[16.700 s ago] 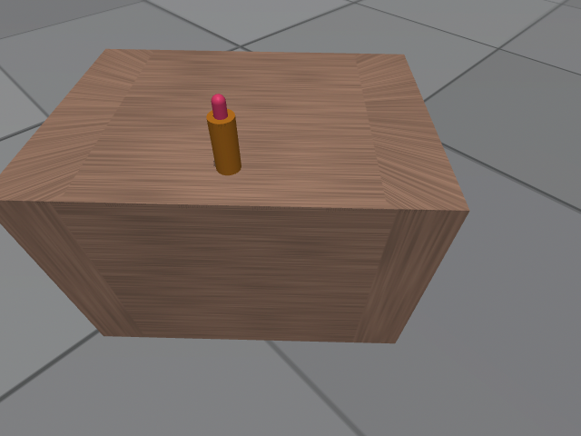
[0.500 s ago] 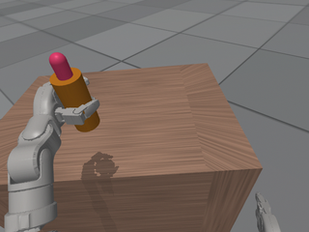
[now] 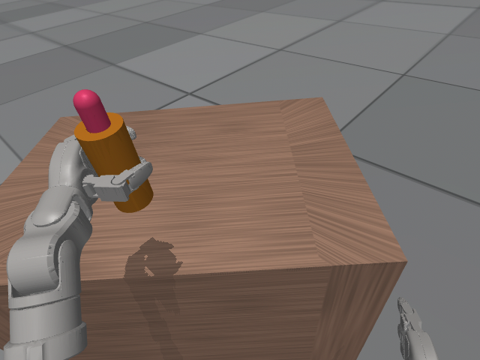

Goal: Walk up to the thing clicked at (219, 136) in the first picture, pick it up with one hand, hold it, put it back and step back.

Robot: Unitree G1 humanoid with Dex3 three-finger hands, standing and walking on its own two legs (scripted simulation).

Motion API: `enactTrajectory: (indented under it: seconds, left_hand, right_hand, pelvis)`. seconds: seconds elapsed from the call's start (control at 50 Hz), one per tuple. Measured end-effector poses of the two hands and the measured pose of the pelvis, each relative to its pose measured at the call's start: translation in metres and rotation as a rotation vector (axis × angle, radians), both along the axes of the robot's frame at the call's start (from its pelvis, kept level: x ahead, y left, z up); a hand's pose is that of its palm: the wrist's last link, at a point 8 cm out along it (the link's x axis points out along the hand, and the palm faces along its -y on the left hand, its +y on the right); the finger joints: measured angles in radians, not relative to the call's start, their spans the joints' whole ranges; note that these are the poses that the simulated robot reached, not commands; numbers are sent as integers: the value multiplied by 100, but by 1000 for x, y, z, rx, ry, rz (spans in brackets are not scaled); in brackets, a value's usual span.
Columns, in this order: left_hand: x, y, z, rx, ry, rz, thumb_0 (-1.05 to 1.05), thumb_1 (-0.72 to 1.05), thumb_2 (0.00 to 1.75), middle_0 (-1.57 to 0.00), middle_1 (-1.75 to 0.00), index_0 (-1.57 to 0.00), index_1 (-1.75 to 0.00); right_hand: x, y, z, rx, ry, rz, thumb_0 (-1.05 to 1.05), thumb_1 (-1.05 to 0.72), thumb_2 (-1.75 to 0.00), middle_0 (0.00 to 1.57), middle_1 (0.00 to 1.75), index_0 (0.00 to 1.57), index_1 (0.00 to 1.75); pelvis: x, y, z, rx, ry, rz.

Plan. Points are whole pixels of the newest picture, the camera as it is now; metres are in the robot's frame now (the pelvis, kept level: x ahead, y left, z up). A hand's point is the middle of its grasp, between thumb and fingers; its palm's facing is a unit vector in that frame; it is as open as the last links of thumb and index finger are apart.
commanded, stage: hold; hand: left
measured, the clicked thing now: (112, 153) +0.33 +0.17 +0.26
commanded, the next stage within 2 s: crouch in 1.64 s
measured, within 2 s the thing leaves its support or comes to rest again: neither
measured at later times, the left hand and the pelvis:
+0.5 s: hand (122, 161) +0.33 +0.17 +0.24, palm faces +0.10 -1.00 +0.01, open 8.4 cm; pelvis +0.00 +0.01 +0.00, yaw +0 degrees
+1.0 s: hand (122, 167) +0.33 +0.16 +0.23, palm faces +0.10 -0.99 +0.00, open 8.5 cm; pelvis +0.00 +0.00 +0.00, yaw +0 degrees
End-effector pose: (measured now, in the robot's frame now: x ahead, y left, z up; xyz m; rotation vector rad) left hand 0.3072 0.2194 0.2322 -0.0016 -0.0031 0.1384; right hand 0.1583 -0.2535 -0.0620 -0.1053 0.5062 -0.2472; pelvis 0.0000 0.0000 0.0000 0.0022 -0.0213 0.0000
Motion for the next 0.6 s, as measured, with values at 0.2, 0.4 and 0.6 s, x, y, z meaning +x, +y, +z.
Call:
enactTrajectory:
  seconds: [0.2,0.4,0.6]
  left_hand:
    - [-7,3,5,14,-40,-2,-2,-25,112,-76,-114,-83,-116]
    - [0,3,16,7,-37,-18,-2,-25,112,-75,-114,-82,-117]
    - [-1,-4,0,-16,-3,-26,-2,-25,112,-75,-115,-82,-117]
  right_hand:
    - [-2,1,-1,-11,1,-12,-1,54,-5,5,5,5,5]
    - [0,5,-3,-6,-4,-10,-1,54,-5,5,5,5,5]
    - [-5,5,-2,5,5,-14,-1,54,-5,5,5,5,5]
  pelvis:
    - [0,2,0,-4,-4,0]
    - [-2,5,0,-3,-6,0]
    - [-1,5,0,-2,-3,-8]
